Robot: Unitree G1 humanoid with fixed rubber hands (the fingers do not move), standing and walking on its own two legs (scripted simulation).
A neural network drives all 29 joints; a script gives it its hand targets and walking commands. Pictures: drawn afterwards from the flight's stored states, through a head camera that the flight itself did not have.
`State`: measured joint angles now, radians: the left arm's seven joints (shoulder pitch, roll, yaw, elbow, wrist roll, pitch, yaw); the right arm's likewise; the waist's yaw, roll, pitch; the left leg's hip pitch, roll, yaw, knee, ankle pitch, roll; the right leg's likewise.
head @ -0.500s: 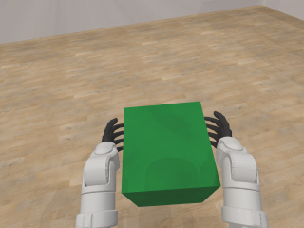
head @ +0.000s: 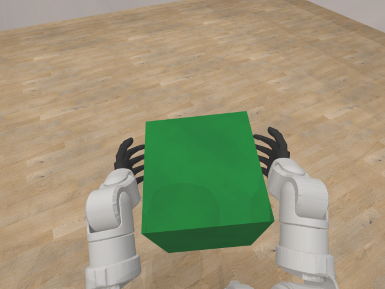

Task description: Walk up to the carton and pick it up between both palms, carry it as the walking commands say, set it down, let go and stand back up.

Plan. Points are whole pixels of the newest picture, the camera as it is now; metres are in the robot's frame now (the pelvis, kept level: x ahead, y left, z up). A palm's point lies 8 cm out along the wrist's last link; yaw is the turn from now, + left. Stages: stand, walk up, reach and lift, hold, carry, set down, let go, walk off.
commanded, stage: carry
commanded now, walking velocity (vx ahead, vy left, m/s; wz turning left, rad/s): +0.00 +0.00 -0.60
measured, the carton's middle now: (203, 189) +0.33 +0.01 +0.02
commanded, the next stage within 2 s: none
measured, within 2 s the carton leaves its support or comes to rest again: neither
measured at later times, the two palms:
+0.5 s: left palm (206, 172) +0.33 +0.01 +0.09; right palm (371, 219) +0.23 -0.27 +0.09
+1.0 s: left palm (250, 188) +0.28 -0.07 +0.11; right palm out of the picture +0.11 -0.30 +0.10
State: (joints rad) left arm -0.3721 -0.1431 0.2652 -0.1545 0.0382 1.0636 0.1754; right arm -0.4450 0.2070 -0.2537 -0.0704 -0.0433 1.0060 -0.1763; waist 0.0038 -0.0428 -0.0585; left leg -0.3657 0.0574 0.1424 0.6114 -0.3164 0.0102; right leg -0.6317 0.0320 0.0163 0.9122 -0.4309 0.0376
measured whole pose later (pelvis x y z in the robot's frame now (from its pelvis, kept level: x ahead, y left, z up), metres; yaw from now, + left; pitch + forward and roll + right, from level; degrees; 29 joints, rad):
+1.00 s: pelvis -0.07 +0.01 -0.01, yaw -37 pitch +5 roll -2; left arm -0.48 -0.12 0.22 -0.04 0.02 1.02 0.17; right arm -0.42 0.19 -0.28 -0.11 -0.08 1.00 -0.16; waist 0.04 0.04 -0.07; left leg -0.43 0.26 0.30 0.75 -0.35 -0.03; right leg -0.37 -0.01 -0.15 0.62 -0.33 0.01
